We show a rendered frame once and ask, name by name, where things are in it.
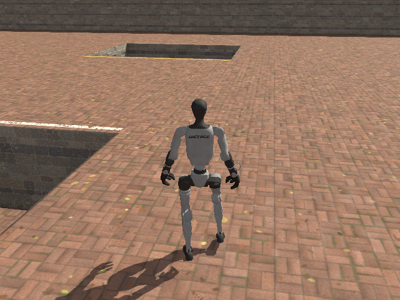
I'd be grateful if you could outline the robot right upper arm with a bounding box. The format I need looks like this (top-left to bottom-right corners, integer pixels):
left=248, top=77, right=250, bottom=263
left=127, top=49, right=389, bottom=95
left=212, top=126, right=230, bottom=161

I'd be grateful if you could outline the robot left forearm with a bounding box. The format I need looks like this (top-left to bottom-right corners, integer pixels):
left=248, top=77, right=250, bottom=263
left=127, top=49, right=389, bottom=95
left=162, top=150, right=174, bottom=174

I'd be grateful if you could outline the robot left upper arm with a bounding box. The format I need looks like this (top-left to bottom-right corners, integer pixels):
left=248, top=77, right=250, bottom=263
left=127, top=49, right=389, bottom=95
left=168, top=126, right=186, bottom=160

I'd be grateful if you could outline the robot left hand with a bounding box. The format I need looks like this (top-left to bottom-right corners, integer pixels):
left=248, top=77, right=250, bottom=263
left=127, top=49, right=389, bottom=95
left=161, top=172, right=175, bottom=186

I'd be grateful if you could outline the robot right hand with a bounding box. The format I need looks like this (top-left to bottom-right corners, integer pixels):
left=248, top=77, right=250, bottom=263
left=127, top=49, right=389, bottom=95
left=226, top=175, right=240, bottom=189

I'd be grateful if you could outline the robot right foot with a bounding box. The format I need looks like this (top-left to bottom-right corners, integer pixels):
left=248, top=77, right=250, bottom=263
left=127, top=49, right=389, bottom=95
left=216, top=232, right=225, bottom=243

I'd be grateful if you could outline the robot right forearm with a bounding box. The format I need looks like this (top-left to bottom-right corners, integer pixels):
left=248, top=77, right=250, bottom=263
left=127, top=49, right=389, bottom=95
left=224, top=151, right=238, bottom=178

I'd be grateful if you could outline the robot right shin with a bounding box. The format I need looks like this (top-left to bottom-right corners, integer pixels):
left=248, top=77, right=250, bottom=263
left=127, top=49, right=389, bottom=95
left=214, top=194, right=223, bottom=235

